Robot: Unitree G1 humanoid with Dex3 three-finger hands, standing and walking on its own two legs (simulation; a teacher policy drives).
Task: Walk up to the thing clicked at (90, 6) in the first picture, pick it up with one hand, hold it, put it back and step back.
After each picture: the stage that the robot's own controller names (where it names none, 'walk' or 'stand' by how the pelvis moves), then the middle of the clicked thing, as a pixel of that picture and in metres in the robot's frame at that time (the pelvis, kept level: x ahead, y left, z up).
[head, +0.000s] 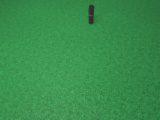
stand; (91, 14) +1.86 -0.18 -0.65
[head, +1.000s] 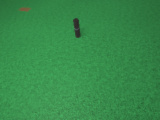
walk; (76, 28) +1.71 +0.15 -0.63
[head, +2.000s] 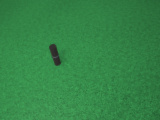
walk; (55, 55) +1.12 +0.34 -0.65
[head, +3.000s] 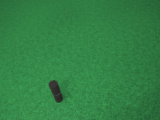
walk; (56, 92) +0.70 +0.27 -0.65
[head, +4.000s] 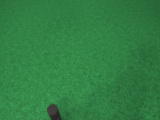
stand; (55, 116) +0.46 +0.21 -0.62
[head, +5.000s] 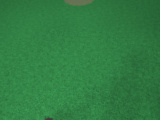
stand; out of the picture +0.43 +0.21 -0.66
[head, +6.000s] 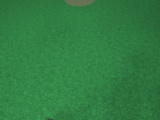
stand; out of the picture +0.42 +0.22 -0.66
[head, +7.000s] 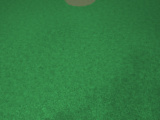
stand; out of the picture +0.41 +0.22 -0.66
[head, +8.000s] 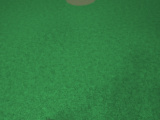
stand; out of the picture +0.41 +0.22 -0.66
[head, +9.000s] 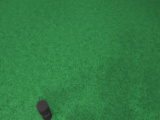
go down; (45, 111) +0.44 +0.22 -0.61
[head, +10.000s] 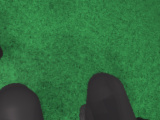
go down; out of the picture +0.48 +0.28 -0.22
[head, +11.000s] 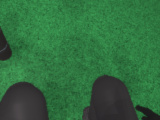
close in; out of the picture +0.48 +0.28 -0.23
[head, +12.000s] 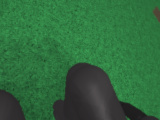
close; out of the picture +0.46 +0.32 -0.16
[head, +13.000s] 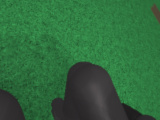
lift; out of the picture +0.44 +0.31 -0.16
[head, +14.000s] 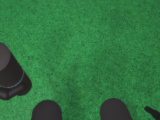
lift; (10, 75) +0.34 +0.21 +0.02
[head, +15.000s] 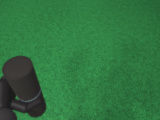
hold; (29, 91) +0.31 +0.17 +0.03
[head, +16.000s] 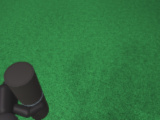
hold; (31, 95) +0.30 +0.16 +0.03
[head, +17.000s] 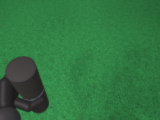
hold; (32, 90) +0.31 +0.16 +0.05
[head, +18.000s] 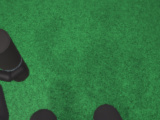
crouch; (10, 60) +0.42 +0.21 -0.03
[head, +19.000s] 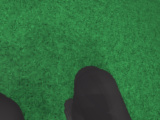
lower; out of the picture +0.46 +0.30 -0.13
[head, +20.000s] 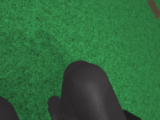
lower; out of the picture +0.45 +0.33 -0.16
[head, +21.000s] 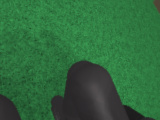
lower; out of the picture +0.44 +0.33 -0.16
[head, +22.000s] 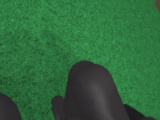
lower; out of the picture +0.44 +0.33 -0.16
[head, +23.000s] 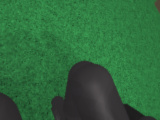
lower; out of the picture +0.44 +0.32 -0.16
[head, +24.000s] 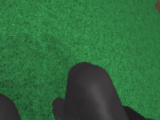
open; out of the picture +0.44 +0.32 -0.17
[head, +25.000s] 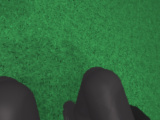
stand; out of the picture +0.45 +0.30 -0.18
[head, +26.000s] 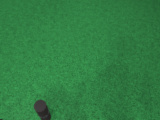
stand; (43, 112) +0.43 +0.21 -0.54
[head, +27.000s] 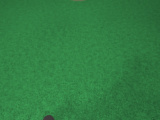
stand; out of the picture +0.43 +0.21 -0.60
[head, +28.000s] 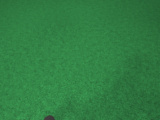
stand; out of the picture +0.42 +0.20 -0.60
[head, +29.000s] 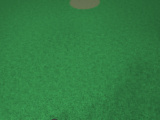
stand; out of the picture +0.44 +0.19 -0.65
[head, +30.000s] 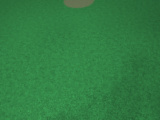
stand; out of the picture +0.42 +0.21 -0.66
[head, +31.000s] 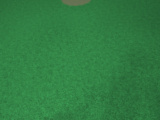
stand; out of the picture +0.40 +0.22 -0.66
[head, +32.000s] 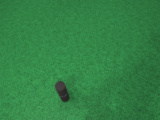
walk; (62, 92) +0.54 +0.19 -0.63
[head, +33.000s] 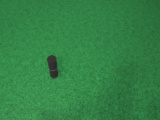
walk; (53, 67) +0.80 +0.15 -0.64
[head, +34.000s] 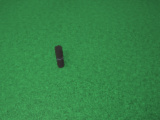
stand; (59, 57) +1.05 +0.19 -0.64
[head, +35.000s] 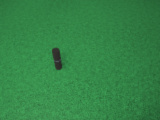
stand; (57, 59) +1.03 +0.21 -0.65
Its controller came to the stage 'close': yes
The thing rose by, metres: 0.68
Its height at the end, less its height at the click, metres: +0.00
